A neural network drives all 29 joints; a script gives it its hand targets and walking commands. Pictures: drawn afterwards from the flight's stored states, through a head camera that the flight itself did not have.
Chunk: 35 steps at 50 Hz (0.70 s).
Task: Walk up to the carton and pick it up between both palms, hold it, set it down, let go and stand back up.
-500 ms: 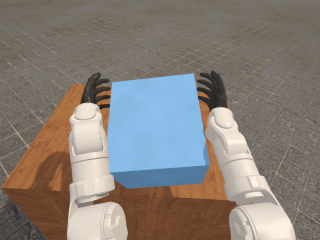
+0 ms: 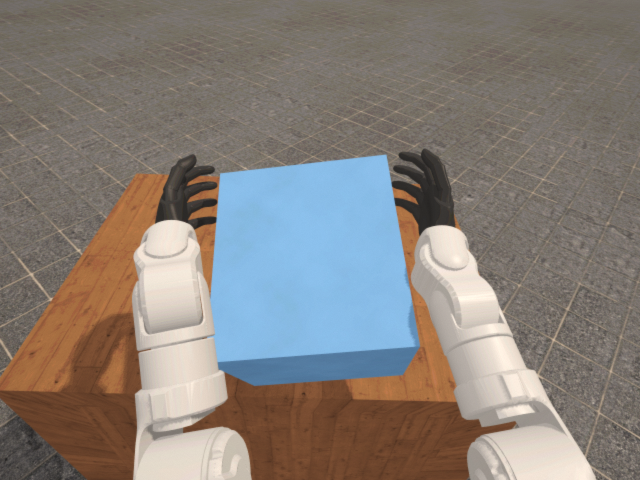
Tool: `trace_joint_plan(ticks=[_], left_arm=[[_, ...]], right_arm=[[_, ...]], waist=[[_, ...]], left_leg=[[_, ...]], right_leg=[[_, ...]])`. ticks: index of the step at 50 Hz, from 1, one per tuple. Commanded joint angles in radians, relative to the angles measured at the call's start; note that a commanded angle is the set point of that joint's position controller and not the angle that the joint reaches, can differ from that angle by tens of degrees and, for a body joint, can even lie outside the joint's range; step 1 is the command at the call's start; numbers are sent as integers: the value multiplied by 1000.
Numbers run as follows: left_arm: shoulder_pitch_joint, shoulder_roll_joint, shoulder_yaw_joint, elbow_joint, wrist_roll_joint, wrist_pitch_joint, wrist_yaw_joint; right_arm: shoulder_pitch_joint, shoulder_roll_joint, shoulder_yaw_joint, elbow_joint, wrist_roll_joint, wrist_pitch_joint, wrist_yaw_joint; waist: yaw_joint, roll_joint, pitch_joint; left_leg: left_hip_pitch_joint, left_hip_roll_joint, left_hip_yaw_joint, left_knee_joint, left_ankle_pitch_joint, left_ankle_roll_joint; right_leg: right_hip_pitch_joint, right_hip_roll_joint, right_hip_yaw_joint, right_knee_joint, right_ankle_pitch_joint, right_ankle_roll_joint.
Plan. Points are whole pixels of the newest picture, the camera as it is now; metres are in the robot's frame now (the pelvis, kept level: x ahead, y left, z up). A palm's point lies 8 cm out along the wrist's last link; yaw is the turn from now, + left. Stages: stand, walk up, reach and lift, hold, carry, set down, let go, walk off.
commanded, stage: hold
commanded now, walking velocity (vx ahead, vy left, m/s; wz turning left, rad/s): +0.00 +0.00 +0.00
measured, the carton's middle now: (315, 278) +0.35 -0.01 +0.10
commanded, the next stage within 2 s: set down in 1.48 s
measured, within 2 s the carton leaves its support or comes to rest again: neither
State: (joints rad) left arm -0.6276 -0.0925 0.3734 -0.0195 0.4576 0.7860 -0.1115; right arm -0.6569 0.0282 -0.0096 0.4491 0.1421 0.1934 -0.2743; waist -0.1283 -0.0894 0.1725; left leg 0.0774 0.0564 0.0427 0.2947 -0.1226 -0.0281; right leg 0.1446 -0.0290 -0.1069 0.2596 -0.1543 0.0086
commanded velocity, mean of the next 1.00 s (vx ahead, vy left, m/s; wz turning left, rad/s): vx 0.00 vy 0.00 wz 0.00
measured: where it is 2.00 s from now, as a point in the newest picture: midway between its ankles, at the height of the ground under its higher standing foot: outside the picture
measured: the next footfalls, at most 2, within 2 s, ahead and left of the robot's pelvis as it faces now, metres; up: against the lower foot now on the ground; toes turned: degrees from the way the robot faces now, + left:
none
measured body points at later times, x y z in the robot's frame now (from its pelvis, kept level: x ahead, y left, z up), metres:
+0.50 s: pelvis -0.01 +0.01 +0.00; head -0.04 +0.04 +0.45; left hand +0.38 +0.16 +0.20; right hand +0.37 -0.14 +0.21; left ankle +0.05 +0.13 -0.75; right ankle +0.01 -0.12 -0.75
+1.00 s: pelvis +0.00 +0.00 +0.00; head -0.03 +0.03 +0.45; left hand +0.38 +0.15 +0.20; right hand +0.37 -0.15 +0.20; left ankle +0.05 +0.13 -0.75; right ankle +0.01 -0.12 -0.75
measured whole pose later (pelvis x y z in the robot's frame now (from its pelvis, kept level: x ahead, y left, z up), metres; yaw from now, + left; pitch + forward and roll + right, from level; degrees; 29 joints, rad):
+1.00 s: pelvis +0.00 +0.00 +0.00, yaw +0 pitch -14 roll -1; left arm -0.62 -0.09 0.37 -0.03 0.46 0.78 -0.11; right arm -0.66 0.03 -0.01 0.45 0.14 0.19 -0.27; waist -0.13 -0.09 0.17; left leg 0.08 0.05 0.04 0.30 -0.13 -0.03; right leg 0.15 -0.03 -0.11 0.25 -0.16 0.01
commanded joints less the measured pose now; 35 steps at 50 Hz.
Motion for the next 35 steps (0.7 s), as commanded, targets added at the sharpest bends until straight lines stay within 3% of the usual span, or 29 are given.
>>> trace_joint_plan(ticks=[1,8,16,24,35], left_arm=[[-582,-353,-440,-77,-150,-69,-140],[-622,-338,-399,-16,-132,-67,-145],[-677,-342,-352,80,-121,-75,-160],[-669,-365,-364,73,-120,-90,-144],[-614,-373,-428,-8,-136,-93,-128]], right_arm=[[-662,398,352,-273,52,-53,149],[-688,403,319,-217,24,-48,158],[-730,397,230,-140,-36,-61,179],[-737,376,203,-95,-34,-90,199],[-682,359,228,-133,-7,-97,191]], waist=[[10,87,-451],[24,69,-427],[14,60,-405],[12,110,-457],[-16,123,-463]], left_leg=[[106,-93,73,5,253,18],[68,-93,83,-24,137,40],[30,-87,91,-60,13,57],[65,-79,81,-48,94,34],[122,-77,65,-7,245,4]], right_leg=[[33,79,-34,-6,239,30],[9,68,-29,-23,145,27],[-28,60,-35,-51,1,14],[-18,76,-47,-43,15,0],[-5,93,-52,-31,100,3]])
